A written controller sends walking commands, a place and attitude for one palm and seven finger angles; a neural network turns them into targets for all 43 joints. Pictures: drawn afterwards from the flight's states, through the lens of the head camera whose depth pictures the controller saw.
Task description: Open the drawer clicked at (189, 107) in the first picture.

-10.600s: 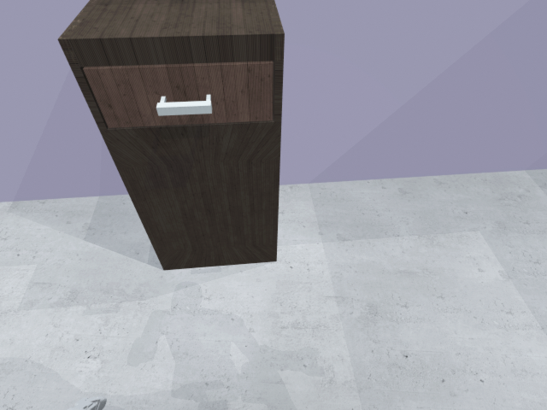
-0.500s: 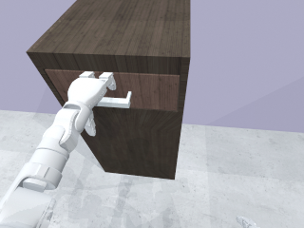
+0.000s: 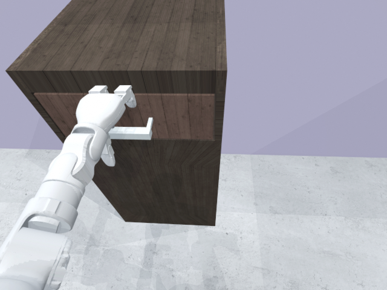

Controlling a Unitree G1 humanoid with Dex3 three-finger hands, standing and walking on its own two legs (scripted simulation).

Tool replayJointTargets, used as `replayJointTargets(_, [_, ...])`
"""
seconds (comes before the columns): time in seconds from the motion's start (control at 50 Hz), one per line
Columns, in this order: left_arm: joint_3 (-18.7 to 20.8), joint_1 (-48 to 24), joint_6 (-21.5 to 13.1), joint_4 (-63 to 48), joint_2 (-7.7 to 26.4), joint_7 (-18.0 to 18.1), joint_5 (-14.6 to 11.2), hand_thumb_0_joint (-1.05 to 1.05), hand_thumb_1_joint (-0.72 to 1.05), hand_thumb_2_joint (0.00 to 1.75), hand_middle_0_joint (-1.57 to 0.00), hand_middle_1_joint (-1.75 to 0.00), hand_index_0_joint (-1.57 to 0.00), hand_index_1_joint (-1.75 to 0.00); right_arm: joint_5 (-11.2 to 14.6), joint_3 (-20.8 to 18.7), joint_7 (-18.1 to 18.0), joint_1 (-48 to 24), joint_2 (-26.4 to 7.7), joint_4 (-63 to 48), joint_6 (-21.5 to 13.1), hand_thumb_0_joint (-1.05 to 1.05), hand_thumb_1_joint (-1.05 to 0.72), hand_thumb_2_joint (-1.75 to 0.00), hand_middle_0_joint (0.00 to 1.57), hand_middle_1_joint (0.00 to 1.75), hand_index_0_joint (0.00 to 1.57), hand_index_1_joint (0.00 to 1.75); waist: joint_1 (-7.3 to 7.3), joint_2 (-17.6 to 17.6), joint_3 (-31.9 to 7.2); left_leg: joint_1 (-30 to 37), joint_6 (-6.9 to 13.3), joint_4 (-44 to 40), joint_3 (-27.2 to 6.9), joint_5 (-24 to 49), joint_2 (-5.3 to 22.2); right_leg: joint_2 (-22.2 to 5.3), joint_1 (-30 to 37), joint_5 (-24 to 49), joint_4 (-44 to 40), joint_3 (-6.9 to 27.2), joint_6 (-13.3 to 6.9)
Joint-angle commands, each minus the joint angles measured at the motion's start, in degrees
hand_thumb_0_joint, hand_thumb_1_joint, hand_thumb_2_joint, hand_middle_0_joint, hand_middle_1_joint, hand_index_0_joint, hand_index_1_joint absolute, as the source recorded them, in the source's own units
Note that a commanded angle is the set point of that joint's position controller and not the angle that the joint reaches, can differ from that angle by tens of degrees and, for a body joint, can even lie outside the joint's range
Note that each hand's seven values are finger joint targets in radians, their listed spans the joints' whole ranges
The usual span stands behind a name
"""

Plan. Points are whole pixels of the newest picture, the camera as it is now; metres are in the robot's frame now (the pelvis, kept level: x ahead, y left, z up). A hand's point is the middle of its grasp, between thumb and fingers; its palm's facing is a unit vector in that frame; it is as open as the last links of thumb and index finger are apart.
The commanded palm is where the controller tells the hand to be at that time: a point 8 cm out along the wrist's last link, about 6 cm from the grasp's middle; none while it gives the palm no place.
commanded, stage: move the hooked fingers above the handle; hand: left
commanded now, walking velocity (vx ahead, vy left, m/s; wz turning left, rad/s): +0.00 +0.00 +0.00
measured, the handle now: (127, 127) +0.48 +0.19 +0.04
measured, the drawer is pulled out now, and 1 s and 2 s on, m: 0.00 0.00 0.00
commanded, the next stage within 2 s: lower the fingers behind the handle in 1.14 s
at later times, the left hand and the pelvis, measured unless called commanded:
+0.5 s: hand (111, 123) +0.44 +0.20 +0.10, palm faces +0.01 -0.02 -1.00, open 13.8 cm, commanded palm +0.41 +0.21 +0.16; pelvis +0.00 +0.00 +0.00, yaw +1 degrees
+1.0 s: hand (115, 124) +0.43 +0.19 +0.10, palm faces +0.00 -0.03 -1.00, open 13.8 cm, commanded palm +0.41 +0.20 +0.16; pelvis -0.01 +0.00 +0.00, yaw +1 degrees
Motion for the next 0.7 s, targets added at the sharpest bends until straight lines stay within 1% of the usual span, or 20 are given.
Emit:
replayJointTargets(0.0, [6.0, -21.5, 1.9, -9.9, 13.9, 1.4, -0.4, 0.0, -0.5, 0.3, -0.3, -1.2, -0.3, -1.2, 0.2, -2.1, -0.3, -1.6, -7.2, -7.1, -1.8, 0.0, -0.9, -0.9, 0.2, 0.3, 0.2, 0.3, 0.95, -4.7, -19.3, 3.2, 0.7, -2.5, 0.6, 23.6, -0.1, 0.1, 16.6, 20.1, -1.5, -1.1, -1.7])
replayJointTargets(0.02, [5.9, -22.2, 1.8, -10.8, 14.2, 1.1, -0.2, 0.0, -0.5, 0.3, -0.3, -1.2, -0.3, -1.2, 0.3, -2.0, -0.5, -1.7, -7.2, -7.3, -1.7, 0.0, -0.9, -0.9, 0.2, 0.3, 0.2, 0.3, 0.8, -5.4, -19.3, 3.2, 0.7, -2.7, 0.6, 23.1, -0.2, 0.1, 16.8, 19.9, -1.5, -1.1, -1.7])
replayJointTargets(0.04, [4.7, -22.6, 1.5, -12.8, 13.0, 0.8, -0.4, 0.0, -0.5, 0.3, -0.3, -1.2, -0.3, -1.2, 0.3, -2.0, -0.6, -2.1, -7.0, -7.7, -1.8, 0.0, -0.9, -0.9, 0.2, 0.3, 0.2, 0.3, 0.79, -4.2, -20.4, 4.2, 0.9, -2.6, 0.7, 23.2, -0.3, 0.0, 16.8, 20.0, -1.6, -0.9, -1.6])
replayJointTargets(0.14, [2.8, -27.0, 0.3, -11.6, 11.9, -0.1, -0.9, 0.0, -0.5, 0.3, -0.3, -1.2, -0.3, -1.2, 0.4, -1.6, -1.2, -1.6, -6.9, -7.2, -2.1, 0.0, -0.9, -0.9, 0.2, 0.3, 0.2, 0.3, -0.93, -4.3, -16.7, 4.6, 0.9, -2.5, -0.1, 19.9, -0.3, 0.0, 13.4, 16.4, -2.4, -1.3, -1.5])
replayJointTargets(0.16, [3.2, -27.4, 0.0, -10.6, 12.2, 0.0, -1.0, 0.0, -0.5, 0.3, -0.3, -1.2, -0.3, -1.2, 0.3, -1.7, -1.4, -1.4, -6.8, -7.1, -2.3, 0.0, -0.9, -0.9, 0.2, 0.3, 0.2, 0.3, -0.94, -5.3, -17.1, 4.5, 1.0, -2.5, 0.0, 18.7, -0.4, -0.1, 13.4, 15.2, -2.7, -1.1, -1.4])
replayJointTargets(0.18, [5.1, -28.6, -0.6, -10.6, 14.8, 0.3, -0.6, 0.0, -0.5, 0.3, -0.3, -1.2, -0.3, -1.2, 0.2, -1.7, -1.6, -1.0, -7.2, -6.8, -2.3, 0.0, -0.9, -0.9, 0.2, 0.3, 0.2, 0.3, -0.69, -4.3, -18.1, 4.3, 0.8, -2.5, -0.1, 18.8, -0.5, -0.2, 14.1, 14.8, -2.5, -0.9, -1.6])
replayJointTargets(0.2, [3.0, -30.2, -0.9, -11.3, 12.8, 0.5, -0.5, 0.0, -0.5, 0.3, -0.3, -1.2, -0.3, -1.2, 0.2, -1.6, -1.6, -1.4, -6.7, -7.1, -2.5, 0.0, -0.9, -0.9, 0.2, 0.3, 0.2, 0.3, -0.97, -2.8, -19.0, 4.8, 0.9, -2.2, -0.1, 18.6, -0.7, -0.2, 13.7, 15.0, -2.4, -0.8, -1.5])
replayJointTargets(0.22, [3.4, -31.7, -1.3, -10.8, 13.2, 1.0, -0.3, 0.0, -0.5, 0.3, -0.3, -1.2, -0.3, -1.2, 0.2, -1.6, -1.6, -1.1, -6.6, -6.5, -2.6, 0.0, -0.9, -0.9, 0.2, 0.3, 0.2, 0.3, -1.37, -2.5, -18.0, 5.0, 0.7, -2.1, -0.3, 18.9, -0.5, -0.1, 12.5, 14.8, -2.3, -1.2, -1.7])
replayJointTargets(0.24, [2.7, -31.4, -1.2, -9.9, 12.1, 1.3, -0.1, 0.0, -0.5, 0.3, -0.3, -1.2, -0.3, -1.2, 0.1, -1.7, -1.5, -1.0, -6.6, -6.5, -2.7, 0.0, -0.9, -0.9, 0.2, 0.3, 0.2, 0.3, -1.22, -2.2, -18.5, 5.2, 0.6, -1.9, -0.4, 19.2, -0.6, 0.0, 12.2, 14.7, -2.0, -1.2, -1.8])
replayJointTargets(0.3, [2.7, -32.2, -0.7, -7.5, 12.0, 2.0, -0.3, 0.0, -0.5, 0.3, -0.3, -1.2, -0.3, -1.2, 0.1, -1.7, -1.4, -0.6, -6.7, -6.1, -2.7, 0.0, -0.9, -0.9, 0.2, 0.3, 0.2, 0.3, -1.56, -2.5, -18.7, 4.8, 0.5, -1.7, -0.4, 19.3, -0.6, 0.0, 11.8, 14.6, -1.9, -1.4, -1.7])
replayJointTargets(0.38, [5.3, -29.3, 0.4, -4.9, 14.3, 1.9, 0.1, 0.0, -0.5, 0.3, -0.3, -1.2, -0.3, -1.2, -0.2, -1.6, -1.2, -0.5, -7.1, -6.5, -2.2, 0.0, -0.9, -0.9, 0.2, 0.3, 0.2, 0.3, -0.04, -3.4, -21.3, 3.5, 0.3, -1.6, 0.1, 22.3, -0.6, -0.1, 15.5, 18.4, -1.0, -1.3, -1.9])
replayJointTargets(0.44, [2.9, -27.4, 0.9, -6.0, 11.3, 0.9, 0.2, 0.0, -0.5, 0.3, -0.3, -1.2, -0.3, -1.2, 0.0, -1.7, -0.7, -0.9, -6.8, -7.0, -1.9, 0.0, -0.9, -0.9, 0.2, 0.3, 0.2, 0.3, -0.05, -3.5, -20.4, 4.0, 0.4, -1.5, 0.3, 24.0, -0.2, 0.0, 14.5, 19.8, -0.8, -1.6, -1.9])
replayJointTargets(0.5, [5.5, -23.0, 0.5, -7.4, 13.6, -0.3, -0.4, 0.0, -0.5, 0.3, -0.3, -1.2, -0.3, -1.2, 0.0, -1.8, -0.7, -1.0, -7.1, -7.9, -1.4, 0.0, -0.9, -0.9, 0.2, 0.3, 0.2, 0.3, 1.19, -5.3, -21.0, 3.0, 0.6, -1.7, 0.3, 24.9, -0.2, -0.1, 17.0, 21.3, -0.7, -1.3, -1.8])
replayJointTargets(0.52, [3.7, -23.8, 0.3, -8.5, 11.9, -0.5, -0.6, 0.0, -0.5, 0.3, -0.3, -1.2, -0.3, -1.2, 0.1, -1.6, -0.7, -1.4, -7.1, -8.2, -1.3, 0.0, -0.9, -0.9, 0.2, 0.3, 0.2, 0.3, 0.49, -5.2, -19.6, 3.0, 0.7, -1.8, 0.4, 24.0, -0.3, -0.1, 16.0, 20.9, -1.0, -1.2, -1.7])
replayJointTargets(0.56, [4.8, -24.2, -0.3, -9.9, 13.1, -0.2, -0.6, 0.0, -0.5, 0.3, -0.3, -1.2, -0.3, -1.2, 0.0, -1.8, -0.8, -1.2, -7.0, -7.9, -1.4, 0.0, -0.9, -0.9, 0.2, 0.3, 0.2, 0.3, 0.66, -5.4, -19.3, 3.1, 0.8, -2.1, 0.4, 22.6, -0.2, -0.1, 15.9, 19.6, -1.3, -1.0, -1.6])
replayJointTargets(0.58, [6.7, -23.6, -0.8, -11.3, 15.1, 0.1, -0.6, 0.0, -0.5, 0.3, -0.3, -1.2, -0.3, -1.2, 0.0, -2.0, -0.9, -1.3, -7.2, -8.1, -1.4, 0.0, -0.9, -0.9, 0.2, 0.3, 0.2, 0.3, 1.21, -5.3, -20.7, 3.1, 0.8, -2.1, 0.3, 23.3, -0.3, -0.2, 17.3, 19.8, -1.1, -0.9, -1.7])
replayJointTargets(0.6, [6.3, -24.5, -1.3, -13.4, 14.9, 0.4, -0.6, 0.0, -0.5, 0.3, -0.3, -1.2, -0.3, -1.2, 0.0, -1.9, -0.8, -1.5, -6.9, -8.3, -1.6, 0.0, -0.9, -0.9, 0.2, 0.3, 0.2, 0.3, 1.17, -3.9, -21.6, 3.6, 0.9, -2.0, 0.2, 23.4, -0.5, -0.2, 17.4, 20.3, -1.1, -0.7, -1.7])
replayJointTargets(0.62, [7.0, -24.4, -1.5, -13.5, 15.5, 0.9, -0.5, 0.0, -0.5, 0.3, -0.3, -1.2, -0.3, -1.2, 0.0, -2.1, -0.9, -1.5, -6.8, -7.9, -1.8, 0.0, -0.9, -0.9, 0.2, 0.3, 0.2, 0.3, 1.11, -3.2, -21.0, 3.8, 0.8, -1.9, 0.3, 23.5, -0.4, -0.1, 17.0, 20.3, -1.1, -0.7, -1.7])
replayJointTargets(0.64, [7.5, -23.5, -1.4, -12.5, 15.7, 1.3, -0.6, 0.0, -0.5, 0.3, -0.3, -1.2, -0.3, -1.2, 0.0, -2.0, -0.9, -1.4, -6.7, -7.6, -1.8, 0.0, -0.9, -0.9, 0.2, 0.3, 0.2, 0.3, 0.99, -4.2, -19.8, 3.5, 0.8, -2.0, 0.4, 23.2, -0.4, 0.0, 16.7, 20.1, -1.3, -0.8, -1.7])
replayJointTargets(0.68, [6.8, -26.4, -1.3, -11.7, 15.6, 2.1, -0.3, 0.0, -0.5, 0.3, -0.3, -1.2, -0.3, -1.2, 0.1, -1.9, -1.0, -1.2, -7.0, -6.9, -1.9, 0.0, -0.9, -0.9, 0.2, 0.3, 0.2, 0.3, 0.1, -3.3, -18.7, 3.3, 0.5, -2.3, 0.1, 21.6, -0.4, 0.0, 15.1, 17.4, -1.5, -1.1, -1.7])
